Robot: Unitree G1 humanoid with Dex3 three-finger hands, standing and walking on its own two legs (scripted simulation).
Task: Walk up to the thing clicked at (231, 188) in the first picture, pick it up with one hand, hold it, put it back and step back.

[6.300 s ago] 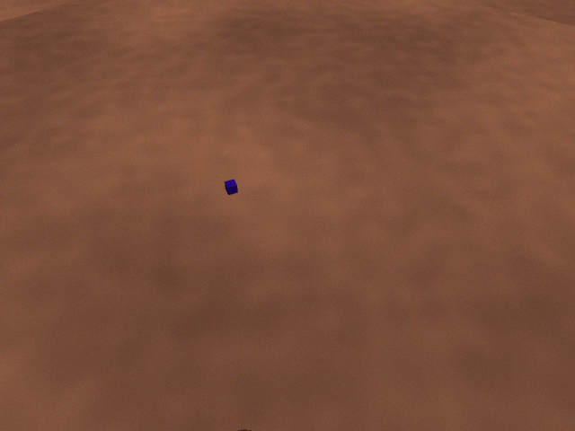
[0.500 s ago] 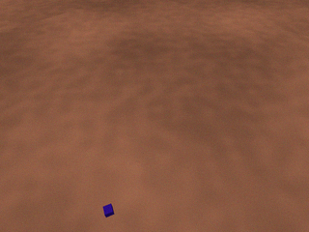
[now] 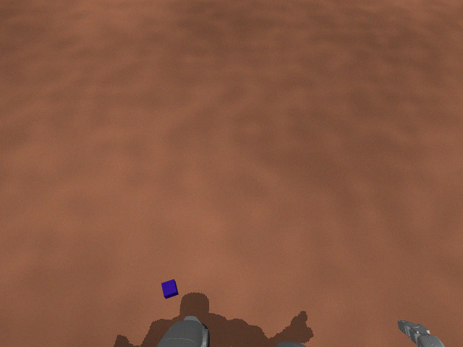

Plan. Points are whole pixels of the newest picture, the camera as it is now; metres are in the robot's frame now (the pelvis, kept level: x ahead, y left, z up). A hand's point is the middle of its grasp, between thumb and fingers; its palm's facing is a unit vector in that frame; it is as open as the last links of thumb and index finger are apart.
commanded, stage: walk up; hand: left
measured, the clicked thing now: (169, 289) +0.36 +0.24 -0.72
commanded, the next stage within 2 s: none
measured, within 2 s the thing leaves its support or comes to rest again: neither
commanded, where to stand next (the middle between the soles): +0.00 -0.04 m, yaw -3 degrees
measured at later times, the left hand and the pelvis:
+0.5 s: hand out of the picture -0.04 +0.23 -0.14, palm faces -0.14 -0.91 -0.39, open 7.3 cm; pelvis -0.11 -0.04 -0.01, yaw -8 degrees
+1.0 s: hand out of the picture -0.04 +0.29 -0.14, palm faces -0.03 -0.92 -0.39, open 7.3 cm; pelvis -0.09 +0.00 +0.00, yaw +0 degrees
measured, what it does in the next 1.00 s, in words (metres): steps on the spot: right foot, then left foot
